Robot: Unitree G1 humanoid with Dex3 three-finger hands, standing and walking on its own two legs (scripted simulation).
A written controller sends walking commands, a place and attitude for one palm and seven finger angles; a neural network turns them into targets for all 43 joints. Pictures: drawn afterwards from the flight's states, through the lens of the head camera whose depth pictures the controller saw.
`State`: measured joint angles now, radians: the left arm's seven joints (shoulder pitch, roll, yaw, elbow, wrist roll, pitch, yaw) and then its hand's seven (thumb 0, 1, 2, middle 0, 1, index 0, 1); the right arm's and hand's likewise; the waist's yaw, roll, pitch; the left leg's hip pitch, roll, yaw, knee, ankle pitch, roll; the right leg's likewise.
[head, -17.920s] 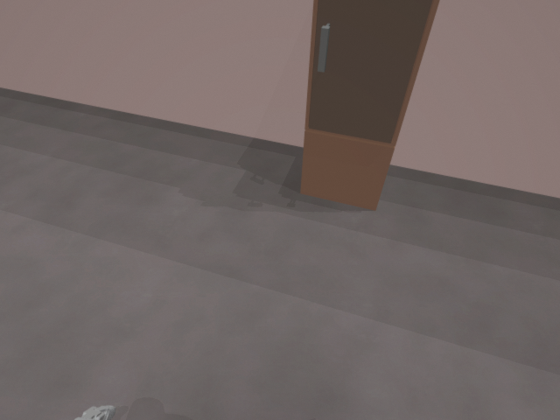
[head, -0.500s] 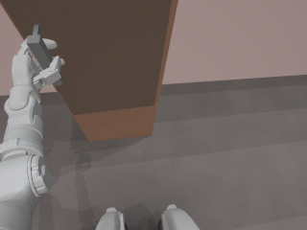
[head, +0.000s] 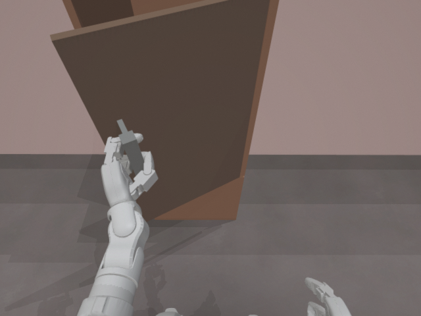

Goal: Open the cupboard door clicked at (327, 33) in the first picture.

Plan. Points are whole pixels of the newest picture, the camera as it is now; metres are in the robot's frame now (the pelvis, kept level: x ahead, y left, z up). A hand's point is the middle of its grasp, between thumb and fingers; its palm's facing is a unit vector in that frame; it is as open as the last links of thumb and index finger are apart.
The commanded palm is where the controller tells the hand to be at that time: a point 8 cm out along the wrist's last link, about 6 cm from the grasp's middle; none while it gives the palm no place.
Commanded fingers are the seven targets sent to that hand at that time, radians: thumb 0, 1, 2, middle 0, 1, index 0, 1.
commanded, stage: pull the door open along its arc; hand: left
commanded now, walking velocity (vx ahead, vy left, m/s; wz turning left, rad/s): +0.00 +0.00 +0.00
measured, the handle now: (133, 154) +0.42 +0.17 +0.06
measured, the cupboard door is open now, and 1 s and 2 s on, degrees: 29 48 54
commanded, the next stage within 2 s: open thumb and fingers to let go in 0.36 s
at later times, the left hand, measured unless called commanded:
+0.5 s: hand (197, 208) +0.29 +0.03 +0.07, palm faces +0.35 -0.94 -0.02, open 6.5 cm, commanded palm +0.25 +0.09 +0.06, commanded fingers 0.00 0.69 0.81 -0.38 -1.33 -0.38 -1.33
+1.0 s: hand (190, 202) +0.31 +0.05 +0.07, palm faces +0.37 -0.93 -0.03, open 12.8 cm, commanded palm +0.26 +0.09 +0.06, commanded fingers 0.00 -0.50 0.30 -0.25 -0.90 -0.25 -0.90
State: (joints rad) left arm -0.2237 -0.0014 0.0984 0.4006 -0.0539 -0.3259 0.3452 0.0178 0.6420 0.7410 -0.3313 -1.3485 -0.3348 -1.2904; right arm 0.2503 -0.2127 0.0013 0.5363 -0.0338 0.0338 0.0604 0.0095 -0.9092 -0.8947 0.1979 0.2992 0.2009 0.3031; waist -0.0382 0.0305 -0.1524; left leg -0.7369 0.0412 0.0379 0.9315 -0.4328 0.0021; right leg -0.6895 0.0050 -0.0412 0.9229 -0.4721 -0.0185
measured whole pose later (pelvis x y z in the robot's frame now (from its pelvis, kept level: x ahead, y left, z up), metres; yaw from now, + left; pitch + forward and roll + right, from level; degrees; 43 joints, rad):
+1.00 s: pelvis +0.00 -0.03 +0.00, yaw +3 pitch +10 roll +1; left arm 0.00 -0.11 -0.21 0.21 0.09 -0.23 0.57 0.00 -0.31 0.38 -0.33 -1.19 -0.31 -1.20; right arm 0.21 -0.19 0.00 0.58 -0.07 0.02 0.01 0.01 -0.91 -0.89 0.20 0.30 0.20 0.30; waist -0.01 0.04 -0.14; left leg -0.67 0.03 -0.02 0.91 -0.42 -0.04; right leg -0.62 0.00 -0.10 0.94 -0.50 -0.06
